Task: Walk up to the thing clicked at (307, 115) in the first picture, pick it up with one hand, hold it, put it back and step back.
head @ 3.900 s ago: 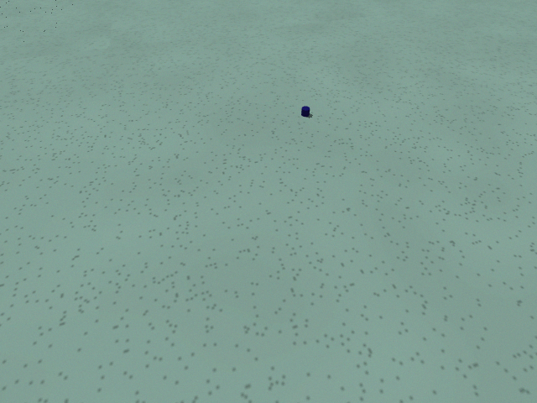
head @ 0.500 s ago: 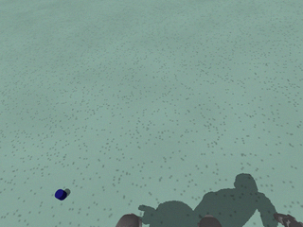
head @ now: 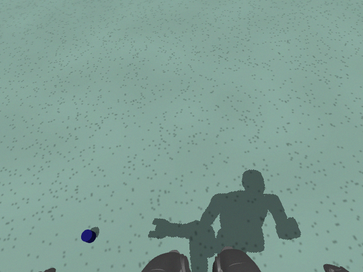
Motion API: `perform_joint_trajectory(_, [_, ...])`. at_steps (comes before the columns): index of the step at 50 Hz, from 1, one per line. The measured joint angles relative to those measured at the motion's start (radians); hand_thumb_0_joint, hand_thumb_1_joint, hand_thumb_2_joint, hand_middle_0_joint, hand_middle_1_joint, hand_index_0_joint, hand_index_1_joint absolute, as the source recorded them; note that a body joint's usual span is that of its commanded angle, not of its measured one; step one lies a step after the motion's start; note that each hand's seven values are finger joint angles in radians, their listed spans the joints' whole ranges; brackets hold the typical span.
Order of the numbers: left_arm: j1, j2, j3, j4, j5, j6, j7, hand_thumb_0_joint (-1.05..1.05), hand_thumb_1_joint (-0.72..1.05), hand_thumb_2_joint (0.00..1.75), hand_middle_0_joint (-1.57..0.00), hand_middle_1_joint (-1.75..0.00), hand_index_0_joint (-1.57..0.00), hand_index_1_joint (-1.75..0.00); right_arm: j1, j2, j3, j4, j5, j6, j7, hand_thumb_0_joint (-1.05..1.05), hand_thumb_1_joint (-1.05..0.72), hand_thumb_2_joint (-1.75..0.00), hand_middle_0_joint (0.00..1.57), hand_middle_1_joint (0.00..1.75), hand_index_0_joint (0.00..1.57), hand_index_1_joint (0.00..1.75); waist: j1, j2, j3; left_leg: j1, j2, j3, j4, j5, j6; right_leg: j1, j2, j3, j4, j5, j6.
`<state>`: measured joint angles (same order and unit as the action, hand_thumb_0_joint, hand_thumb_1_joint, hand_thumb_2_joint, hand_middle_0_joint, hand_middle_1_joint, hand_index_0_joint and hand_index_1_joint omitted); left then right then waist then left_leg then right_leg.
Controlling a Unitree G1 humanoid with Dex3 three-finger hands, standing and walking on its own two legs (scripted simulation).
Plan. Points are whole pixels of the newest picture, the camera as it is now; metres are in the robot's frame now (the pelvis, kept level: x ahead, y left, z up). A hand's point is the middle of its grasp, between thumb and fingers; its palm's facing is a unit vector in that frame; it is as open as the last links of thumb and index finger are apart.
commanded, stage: walk up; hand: left
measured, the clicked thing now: (88, 236) +0.35 +0.52 -0.71
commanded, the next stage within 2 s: none
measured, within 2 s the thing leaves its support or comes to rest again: neither
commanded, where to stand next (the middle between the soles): -0.08 +0.40 m, yaw -14 degrees
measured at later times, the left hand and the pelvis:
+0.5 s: hand out of the picture +0.02 +0.57 -0.14, palm faces -0.07 -0.82 -0.56, open 7.4 cm; pelvis -0.10 +0.25 +0.00, yaw -4 degrees
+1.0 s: hand out of the picture -0.06 +0.77 -0.11, palm faces -0.06 -0.82 -0.57, open 7.4 cm; pelvis -0.20 +0.46 -0.01, yaw -9 degrees
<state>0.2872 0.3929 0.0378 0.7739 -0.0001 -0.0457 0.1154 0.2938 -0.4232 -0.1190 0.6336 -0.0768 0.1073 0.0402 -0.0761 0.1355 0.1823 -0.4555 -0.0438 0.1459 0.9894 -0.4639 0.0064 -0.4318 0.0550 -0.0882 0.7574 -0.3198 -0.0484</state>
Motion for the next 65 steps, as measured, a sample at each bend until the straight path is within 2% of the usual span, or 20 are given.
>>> perform_joint_trajectory(1, [-0.003,0.004,0.001,-0.009,0.005,0.003,0.004,0.00,0.90,0.90,-0.21,-0.30,-0.21,-0.30,-0.005,0.005,0.002,-0.001,0.002,0.005,-0.002,0.01,-0.90,-0.89,0.21,0.30,0.21,0.30,0.008,0.010,0.009,-0.048,-0.006,-0.050,0.133,-0.047,-0.048,0.001,-0.004,-0.002,0.014,0.002,0.003])
perform_joint_trajectory(3, [-0.018,0.018,0.007,-0.012,0.006,0.008,0.017,0.00,0.90,0.90,-0.21,-0.30,-0.21,-0.30,-0.006,0.019,0.013,-0.002,0.003,0.015,-0.003,0.01,-0.90,-0.89,0.21,0.30,0.21,0.30,0.027,-0.002,0.007,-0.139,-0.005,-0.124,0.386,-0.090,-0.092,0.003,-0.040,0.005,0.031,0.003,-0.006])
perform_joint_trajectory(6, [-0.032,0.022,0.017,-0.008,0.011,0.005,0.028,0.01,0.90,0.90,-0.21,-0.30,-0.21,-0.30,-0.025,0.004,0.021,0.005,0.010,0.016,0.016,0.01,-0.90,-0.89,0.21,0.30,0.21,0.30,0.052,-0.026,-0.011,-0.191,0.052,-0.227,0.503,-0.017,-0.068,0.006,-0.109,0.047,0.021,0.019,-0.005])
perform_joint_trajectory(9, [-0.016,0.027,0.019,-0.003,0.030,-0.004,0.010,0.01,0.90,0.90,-0.21,-0.30,-0.21,-0.30,-0.062,-0.037,0.009,-0.012,0.010,0.015,0.039,0.01,-0.90,-0.89,0.21,0.30,0.21,0.30,0.065,-0.029,-0.039,-0.160,0.122,-0.304,0.422,0.065,-0.025,-0.032,-0.159,0.116,0.027,0.036,0.018])
perform_joint_trajectory(13, [-0.007,0.059,0.026,0.007,0.055,-0.001,-0.014,0.01,0.90,0.90,-0.21,-0.30,-0.21,-0.30,-0.103,-0.084,-0.015,-0.028,0.018,0.007,0.044,0.01,-0.90,-0.89,0.21,0.30,0.21,0.30,0.067,-0.017,-0.060,-0.039,0.191,-0.294,0.143,0.058,-0.009,-0.104,-0.202,0.196,0.052,0.056,0.061])
perform_joint_trajectory(14, [-0.012,0.071,0.030,0.007,0.057,0.000,-0.016,0.01,0.89,0.90,-0.21,-0.30,-0.21,-0.30,-0.107,-0.094,-0.021,-0.027,0.020,0.004,0.042,0.01,-0.90,-0.89,0.21,0.30,0.21,0.30,0.069,-0.015,-0.061,-0.002,0.195,-0.278,0.072,0.002,-0.018,-0.124,-0.211,0.214,0.062,0.061,0.071])
perform_joint_trajectory(16, [-0.038,0.115,0.047,0.022,0.056,0.006,-0.015,0.01,0.89,0.90,-0.21,-0.30,-0.21,-0.30,-0.120,-0.073,-0.028,-0.006,0.015,-0.009,0.032,0.01,-0.91,-0.89,0.20,0.30,0.20,0.30,0.078,-0.079,-0.030,0.039,0.147,-0.216,0.039,-0.145,-0.100,-0.161,-0.253,0.293,0.101,0.060,0.050])
perform_joint_trajectory(18, [-0.052,0.139,0.071,0.054,0.042,0.024,0.007,0.01,0.90,0.90,-0.21,-0.30,-0.21,-0.30,-0.104,-0.037,-0.005,0.007,0.005,-0.023,0.026,0.01,-0.91,-0.89,0.20,0.30,0.20,0.30,0.094,-0.119,-0.007,0.036,0.131,-0.169,0.084,-0.125,-0.093,-0.204,-0.194,0.348,0.250,-0.094,0.026])
perform_joint_trajectory(20, [-0.065,0.130,0.073,0.096,0.034,0.039,0.025,0.01,0.90,0.90,-0.21,-0.30,-0.21,-0.30,-0.069,-0.009,0.022,0.032,0.012,-0.017,0.022,0.01,-0.91,-0.89,0.20,0.30,0.20,0.30,0.062,-0.083,-0.018,0.010,0.151,-0.201,0.096,-0.109,-0.065,-0.225,-0.089,0.262,0.428,-0.205,0.014])
perform_joint_trajectory(25, [-0.055,0.102,0.059,0.102,-0.011,0.023,0.005,0.01,0.90,0.90,-0.20,-0.30,-0.20,-0.30,-0.022,0.069,0.062,0.071,0.000,0.002,0.009,0.01,-0.90,-0.89,0.21,0.30,0.21,0.30,0.017,-0.116,-0.020,0.006,0.109,-0.167,-0.059,0.016,-0.013,-0.209,0.019,0.088,0.547,-0.188,0.011])
perform_joint_trajectory(28, [-0.046,0.037,0.031,0.087,-0.023,0.013,-0.008,0.01,0.90,0.90,-0.20,-0.30,-0.20,-0.30,-0.008,0.046,0.056,0.052,-0.004,-0.004,0.005,0.01,-0.90,-0.89,0.21,0.30,0.21,0.30,0.011,-0.088,-0.001,-0.002,0.079,-0.124,-0.125,0.074,0.025,-0.111,0.017,0.004,0.347,-0.187,0.019])
perform_joint_trajectory(31, [-0.016,-0.020,0.005,0.060,-0.013,-0.013,-0.011,0.01,0.90,0.90,-0.21,-0.30,-0.20,-0.30,-0.017,0.005,0.040,0.032,0.009,0.006,0.003,0.01,-0.90,-0.89,0.21,0.30,0.21,0.30,0.027,-0.045,0.014,-0.036,0.061,-0.073,-0.107,0.091,0.052,0.020,0.012,-0.001,0.027,-0.046,-0.005])
perform_joint_trajectory(35, [-0.007,-0.048,-0.010,0.048,0.021,0.002,-0.009,0.01,0.90,0.90,-0.21,-0.30,-0.21,-0.30,-0.052,-0.004,0.025,0.043,0.018,0.031,-0.014,0.01,-0.90,-0.89,0.21,0.30,0.21,0.30,0.042,0.012,0.053,-0.109,0.007,-0.191,0.139,-0.075,0.026,0.006,-0.004,0.021,0.064,-0.026,-0.005])
perform_joint_trajectory(41, [-0.017,-0.025,0.022,0.036,0.030,0.008,-0.010,0.01,0.90,0.90,-0.21,-0.30,-0.21,-0.30,-0.052,-0.021,0.013,0.063,0.023,0.032,0.008,0.01,-0.90,-0.89,0.21,0.30,0.21,0.30,0.071,-0.002,-0.006,-0.141,0.002,-0.325,0.417,0.023,-0.015,-0.042,-0.111,0.096,0.055,0.027,0.027])
perform_joint_trajectory(43, [-0.023,-0.013,0.034,0.034,0.041,0.012,-0.018,0.01,0.90,0.90,-0.21,-0.30,-0.21,-0.30,-0.053,-0.037,0.007,0.081,0.037,0.020,0.011,0.01,-0.90,-0.89,0.21,0.30,0.21,0.30,0.080,-0.009,-0.029,-0.087,0.026,-0.329,0.362,0.036,-0.024,-0.069,-0.138,0.131,0.059,0.035,0.035])
perform_joint_trajectory(47, [-0.047,0.023,0.049,0.037,0.070,0.037,-0.048,0.01,0.90,0.90,-0.21,-0.30,-0.21,-0.30,-0.021,-0.053,0.010,0.141,0.067,-0.013,0.007,0.01,-0.91,-0.89,0.20,0.30,0.21,0.30,0.084,-0.027,-0.091,0.116,0.090,-0.228,-0.035,-0.065,-0.045,-0.115,-0.158,0.190,0.086,0.011,0.044])
perform_joint_trajectory(50, [-0.060,0.060,0.070,0.054,0.059,0.064,-0.057,0.01,0.90,0.90,-0.21,-0.30,-0.21,-0.30,0.002,-0.012,0.022,0.205,0.049,-0.045,-0.016,0.01,-0.91,-0.89,0.20,0.30,0.21,0.30,0.102,-0.129,-0.099,0.188,0.037,-0.138,-0.106,-0.084,-0.050,-0.146,-0.143,0.321,0.216,-0.168,0.013])
perform_joint_trajectory(53, [-0.031,0.052,0.066,0.128,0.043,0.081,-0.064,0.01,0.90,0.90,-0.20,-0.30,-0.20,-0.30,0.043,0.016,0.052,0.261,0.042,-0.068,-0.025,0.01,-0.91,-0.89,0.20,0.30,0.21,0.30,0.059,-0.119,-0.159,0.196,0.073,-0.147,-0.114,-0.075,-0.015,-0.149,-0.043,0.277,0.322,-0.146,0.031])
perform_joint_trajectory(56, [-0.017,0.064,0.067,0.169,0.024,0.071,-0.095,0.01,0.90,0.90,-0.20,-0.30,-0.20,-0.30,0.059,0.061,0.077,0.306,0.034,-0.098,-0.035,0.01,-0.90,-0.89,0.21,0.30,0.21,0.30,0.047,-0.164,-0.168,0.232,0.086,-0.138,-0.215,-0.006,-0.018,-0.140,0.003,0.255,0.363,-0.049,0.041])
perform_joint_trajectory(65, [0.023,0.032,0.063,0.202,0.036,0.103,-0.166,0.01,0.91,0.90,-0.20,-0.30,-0.20,-0.30,0.084,0.045,0.057,0.312,0.047,-0.174,-0.060,0.01,-0.90,-0.89,0.21,0.30,0.21,0.30,0.064,-0.234,-0.106,0.301,0.098,-0.065,-0.430,0.098,-0.011,-0.064,0.000,0.235,0.302,0.026,0.059])
